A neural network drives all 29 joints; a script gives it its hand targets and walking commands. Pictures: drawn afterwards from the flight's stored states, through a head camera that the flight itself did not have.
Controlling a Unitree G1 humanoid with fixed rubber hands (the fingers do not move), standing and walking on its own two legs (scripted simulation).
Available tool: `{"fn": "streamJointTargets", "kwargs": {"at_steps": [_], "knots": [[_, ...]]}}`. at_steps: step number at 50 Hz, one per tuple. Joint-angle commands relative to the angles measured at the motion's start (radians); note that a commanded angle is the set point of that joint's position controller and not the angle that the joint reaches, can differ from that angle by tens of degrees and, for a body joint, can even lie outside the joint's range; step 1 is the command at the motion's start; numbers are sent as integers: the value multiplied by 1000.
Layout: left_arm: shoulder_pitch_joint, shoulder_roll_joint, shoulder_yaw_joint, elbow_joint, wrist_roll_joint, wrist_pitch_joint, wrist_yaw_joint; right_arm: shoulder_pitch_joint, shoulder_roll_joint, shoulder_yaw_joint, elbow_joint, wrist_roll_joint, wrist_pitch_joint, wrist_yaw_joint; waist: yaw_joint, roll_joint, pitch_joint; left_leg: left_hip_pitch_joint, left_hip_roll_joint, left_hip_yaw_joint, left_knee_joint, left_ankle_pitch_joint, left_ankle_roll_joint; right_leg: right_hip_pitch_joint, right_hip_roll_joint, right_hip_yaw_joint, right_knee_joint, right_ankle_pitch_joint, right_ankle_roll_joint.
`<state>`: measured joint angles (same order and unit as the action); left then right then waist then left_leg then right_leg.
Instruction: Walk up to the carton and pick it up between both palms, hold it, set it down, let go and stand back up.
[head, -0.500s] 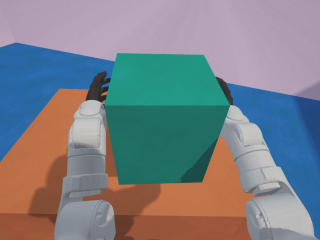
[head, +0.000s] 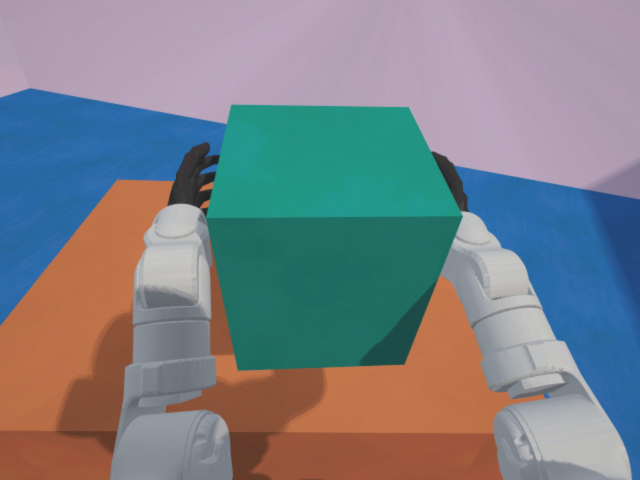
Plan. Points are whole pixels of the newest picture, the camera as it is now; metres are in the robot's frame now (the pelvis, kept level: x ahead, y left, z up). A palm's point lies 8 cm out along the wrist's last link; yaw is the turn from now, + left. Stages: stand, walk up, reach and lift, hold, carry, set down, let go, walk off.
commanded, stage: hold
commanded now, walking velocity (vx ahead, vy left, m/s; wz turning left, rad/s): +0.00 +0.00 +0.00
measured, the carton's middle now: (322, 240) +0.36 +0.00 +0.18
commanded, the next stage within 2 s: none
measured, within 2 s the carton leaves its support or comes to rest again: neither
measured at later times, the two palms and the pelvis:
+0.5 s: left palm (191, 202) +0.36 +0.15 +0.23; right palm (451, 217) +0.36 -0.15 +0.21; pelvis -0.01 +0.00 +0.00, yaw -1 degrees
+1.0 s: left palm (188, 211) +0.36 +0.15 +0.22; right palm (446, 218) +0.36 -0.15 +0.21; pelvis +0.00 +0.00 +0.00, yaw +0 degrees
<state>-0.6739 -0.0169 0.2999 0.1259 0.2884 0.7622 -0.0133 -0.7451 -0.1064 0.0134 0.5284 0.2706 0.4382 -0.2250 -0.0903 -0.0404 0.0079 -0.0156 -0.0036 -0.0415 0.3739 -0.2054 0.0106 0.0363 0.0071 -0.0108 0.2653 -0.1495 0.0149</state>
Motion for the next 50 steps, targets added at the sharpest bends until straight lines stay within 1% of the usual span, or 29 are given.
{"fn": "streamJointTargets", "kwargs": {"at_steps": [1, 3, 5, 6, 8, 10, 12, 14, 15, 16, 18, 20, 21, 22, 26, 27, 28, 30, 31, 34, 36, 37, 38, 41, 42, 45, 48, 49, 50], "knots": [[-677, -571, -478, -74, -155, -61, -165, -825, 649, 319, -369, 87, -57, 99, -6, 51, -404, 56, -46, 43, -46, 313, -36, 70, 62, -35, -10, 210, 25], [-673, -559, -465, -57, -141, -62, -163, -813, 651, 324, -328, 79, -53, 104, 3, 46, -372, 45, -40, 47, -59, 284, -32, 65, 58, -32, -15, 183, 22], [-699, -588, -501, -74, -161, -66, -159, -819, 650, 298, -332, 78, -62, 108, -19, 74, -398, 52, -38, 44, -56, 285, -40, 53, 59, -33, -16, 167, 14], [-696, -584, -495, -63, -155, -65, -158, -801, 641, 289, -298, 71, -56, 110, -24, 81, -372, 56, -37, 40, -56, 284, -44, 47, 63, -39, -19, 167, 13], [-681, -596, -499, -64, -149, -59, -160, -799, 627, 288, -312, 69, -59, 112, -28, 104, -394, 70, -35, 40, -51, 296, -53, 60, 63, -37, -14, 169, 8], [-680, -588, -484, -56, -142, -59, -158, -815, 631, 298, -304, 77, -62, 113, -15, 90, -386, 68, -34, 38, -47, 314, -50, 55, 60, -34, -8, 185, 14], [-704, -589, -471, -33, -139, -64, -156, -845, 640, 288, -299, 74, -67, 119, -2, 86, -371, 32, -34, 43, -67, 252, -45, 44, 61, -41, -20, 112, 13], [-731, -599, -469, -14, -143, -71, -153, -857, 656, 268, -266, 53, -69, 127, -5, 80, -351, 1, -31, 43, -90, 185, -31, 29, 59, -40, -24, 60, 12], [-726, -605, -462, 21, -146, -68, -152, -905, 656, 264, -294, 49, -81, 133, 8, 71, -368, -4, -28, 41, -93, 169, -21, 26, 62, -40, -22, 48, 9], [-728, -602, -465, 27, -151, -72, -149, -893, 645, 253, -264, 41, -83, 135, 1, 70, -360, 3, -27, 41, -93, 171, -23, 13, 62, -39, -22, 39, 5], [-777, -600, -480, -28, -174, -89, -139, -906, 682, 288, -287, 55, -91, 137, 5, 58, -456, 24, -31, 43, -79, 202, -19, 42, 64, -37, -14, 79, 9], [-770, -608, -481, -17, -175, -95, -130, -904, 681, 293, -280, 65, -91, 135, 4, 72, -455, 39, -34, 41, -67, 233, -24, 36, 64, -37, -8, 112, 11], [-750, -591, -456, 39, -157, -90, -131, -914, 683, 291, -269, 61, -90, 132, 18, 40, -423, 31, -35, 46, -68, 228, -15, 36, 63, -32, -18, 111, 14], [-715, -588, -433, 78, -142, -83, -137, -905, 663, 283, -255, 56, -89, 130, 19, 40, -394, 25, -35, 45, -74, 197, -7, 33, 58, -27, -24, 83, 15], [-718, -574, -410, 70, -130, -78, -153, -881, 664, 272, -218, 59, -82, 121, 15, 38, -374, 14, -42, 51, -78, 200, -6, 50, 54, -26, -26, 111, 21], [-707, -578, -415, 63, -132, -76, -158, -863, 664, 273, -221, 57, -81, 118, 4, 48, -393, 26, -44, 50, -73, 208, -8, 62, 53, -24, -21, 129, 20], [-708, -579, -415, 49, -132, -79, -159, -882, 671, 289, -253, 68, -87, 116, 11, 33, -423, 29, -43, 50, -65, 232, -7, 76, 56, -27, -17, 153, 21], [-735, -596, -460, -24, -163, -91, -154, -896, 687, 308, -320, 89, -94, 107, -1, 47, -496, 57, -47, 47, -37, 306, -22, 91, 60, -27, -1, 227, 27], [-721, -594, -472, -13, -160, -87, -151, -889, 672, 310, -325, 91, -92, 102, -12, 65, -475, 70, -49, 44, -28, 327, -33, 89, 61, -30, -6, 242, 26], [-721, -569, -452, 0, -152, -86, -154, -866, 674, 302, -305, 79, -79, 100, -6, 44, -417, 56, -53, 47, -50, 255, -25, 62, 54, -29, -20, 167, 32], [-719, -581, -463, 10, -153, -83, -155, -891, 676, 293, -321, 73, -83, 104, -4, 61, -393, 18, -47, 44, -62, 225, -17, 56, 50, -28, -22, 145, 25], [-700, -573, -445, 26, -142, -80, -155, -870, 674, 295, -296, 75, -78, 105, 7, 48, -374, 18, -48, 45, -61, 243, -18, 57, 51, -28, -21, 172, 28], [-690, -578, -453, 11, -144, -80, -157, -844, 674, 293, -284, 78, -75, 103, -2, 52, -383, 25, -48, 43, -59, 248, -25, 71, 51, -28, -16, 192, 29], [-669, -587, -481, -38, -158, -79, -154, -860, 678, 334, -365, 103, -79, 94, -6, 56, -459, 58, -48, 39, -31, 333, -33, 103, 58, -28, 0, 276, 32], [-679, -592, -494, -68, -166, -79, -153, -832, 670, 332, -353, 107, -72, 91, -20, 75, -445, 69, -49, 36, -25, 350, -45, 96, 56, -28, 5, 292, 32], [-682, -588, -504, -83, -161, -74, -153, -801, 653, 318, -340, 103, -61, 91, -34, 93, -403, 76, -49, 33, -24, 358, -56, 70, 60, -34, 0, 261, 26], [-653, -574, -482, -94, -144, -62, -158, -768, 646, 326, -331, 109, -54, 98, -9, 72, -414, 82, -40, 35, -35, 365, -52, 80, 64, -34, 2, 237, 23], [-656, -588, -546, -88, -182, -58, -154, -855, 623, 319, -430, 104, -74, 99, -38, 104, -451, 94, -32, 29, -9, 401, -75, 71, 76, -48, 1, 233, 12], [-664, -593, -547, -95, -184, -63, -145, -852, 619, 321, -418, 103, -71, 98, -31, 98, -443, 94, -34, 25, -4, 417, -78, 69, 77, -47, -2, 226, 10]]}}
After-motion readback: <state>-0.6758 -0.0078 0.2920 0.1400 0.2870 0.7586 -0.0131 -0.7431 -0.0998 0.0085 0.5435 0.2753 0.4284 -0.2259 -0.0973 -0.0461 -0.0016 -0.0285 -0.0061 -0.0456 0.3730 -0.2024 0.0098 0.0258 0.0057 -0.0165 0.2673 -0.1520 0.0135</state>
